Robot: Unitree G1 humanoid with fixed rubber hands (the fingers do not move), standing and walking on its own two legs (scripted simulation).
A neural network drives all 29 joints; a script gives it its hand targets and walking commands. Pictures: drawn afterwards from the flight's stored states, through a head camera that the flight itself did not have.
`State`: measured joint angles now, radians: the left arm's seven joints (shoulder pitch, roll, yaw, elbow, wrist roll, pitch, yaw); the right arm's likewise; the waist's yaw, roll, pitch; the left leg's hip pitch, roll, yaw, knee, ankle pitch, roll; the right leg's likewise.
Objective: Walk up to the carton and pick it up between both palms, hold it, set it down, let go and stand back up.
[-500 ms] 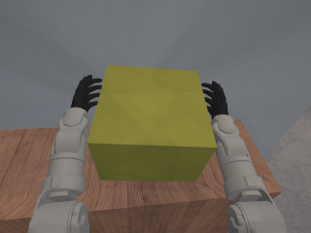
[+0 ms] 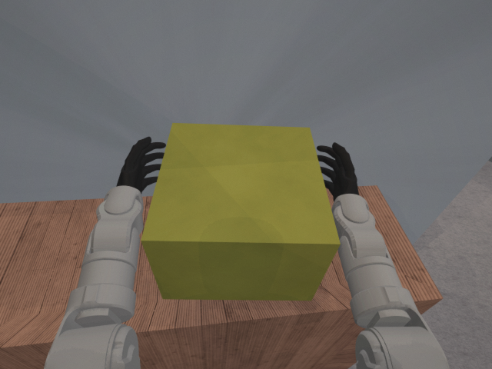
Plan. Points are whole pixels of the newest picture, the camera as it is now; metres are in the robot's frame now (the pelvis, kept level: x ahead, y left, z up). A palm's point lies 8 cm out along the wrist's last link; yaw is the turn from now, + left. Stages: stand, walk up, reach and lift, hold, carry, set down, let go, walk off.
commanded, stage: set down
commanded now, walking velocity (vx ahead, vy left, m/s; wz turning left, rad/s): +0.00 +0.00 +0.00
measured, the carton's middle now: (239, 209) +0.38 -0.01 +0.06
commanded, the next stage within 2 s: none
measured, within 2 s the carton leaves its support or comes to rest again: neither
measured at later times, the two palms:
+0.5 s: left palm (141, 184) +0.41 +0.16 +0.09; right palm (342, 195) +0.38 -0.19 +0.10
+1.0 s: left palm (147, 190) +0.42 +0.15 +0.07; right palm (341, 209) +0.37 -0.19 +0.07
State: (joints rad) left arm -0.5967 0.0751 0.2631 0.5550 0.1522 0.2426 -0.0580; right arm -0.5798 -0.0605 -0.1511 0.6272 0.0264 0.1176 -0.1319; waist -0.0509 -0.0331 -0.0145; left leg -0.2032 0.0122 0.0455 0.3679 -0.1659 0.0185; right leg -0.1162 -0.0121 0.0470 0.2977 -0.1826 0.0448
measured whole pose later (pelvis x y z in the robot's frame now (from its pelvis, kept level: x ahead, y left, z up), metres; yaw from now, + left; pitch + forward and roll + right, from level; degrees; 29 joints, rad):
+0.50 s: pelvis +0.01 +0.00 +0.00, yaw +0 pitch +1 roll -1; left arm -0.63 0.08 0.26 0.67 0.16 0.12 -0.06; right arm -0.55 -0.04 -0.19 0.67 -0.02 0.02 -0.13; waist -0.05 -0.04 0.00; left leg -0.20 0.01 0.05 0.37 -0.18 0.02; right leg -0.12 -0.01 0.05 0.30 -0.20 0.04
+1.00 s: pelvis +0.02 +0.00 +0.00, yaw +0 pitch +1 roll -1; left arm -0.67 0.09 0.27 0.83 0.18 0.03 -0.09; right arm -0.52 0.01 -0.29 0.71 -0.13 -0.04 -0.12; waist -0.06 -0.05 0.01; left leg -0.20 0.01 0.05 0.37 -0.19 0.02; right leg -0.12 -0.02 0.05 0.30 -0.20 0.04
